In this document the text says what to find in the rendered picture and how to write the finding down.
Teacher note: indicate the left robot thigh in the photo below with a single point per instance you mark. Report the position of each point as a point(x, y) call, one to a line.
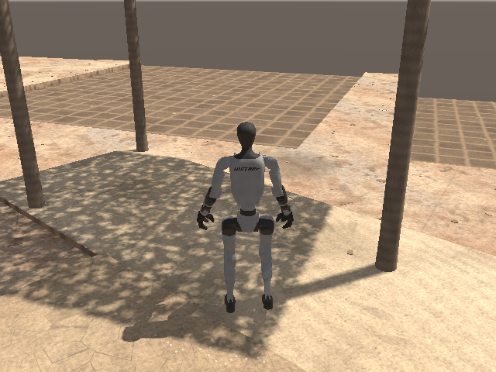
point(229, 228)

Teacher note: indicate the robot left forearm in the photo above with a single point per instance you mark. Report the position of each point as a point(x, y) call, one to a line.
point(207, 204)

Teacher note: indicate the robot right hand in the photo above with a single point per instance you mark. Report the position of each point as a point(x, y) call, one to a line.
point(283, 218)

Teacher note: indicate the robot right upper arm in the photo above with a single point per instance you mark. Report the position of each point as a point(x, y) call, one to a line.
point(275, 175)

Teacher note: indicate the robot left upper arm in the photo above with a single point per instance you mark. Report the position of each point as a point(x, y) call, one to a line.
point(217, 179)

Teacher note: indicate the left robot shin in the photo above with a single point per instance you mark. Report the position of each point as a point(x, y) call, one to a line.
point(229, 273)

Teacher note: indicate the robot right forearm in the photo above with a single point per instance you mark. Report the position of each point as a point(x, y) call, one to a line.
point(283, 203)

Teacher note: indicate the robot left hand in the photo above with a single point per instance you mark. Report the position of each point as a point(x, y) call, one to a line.
point(202, 218)

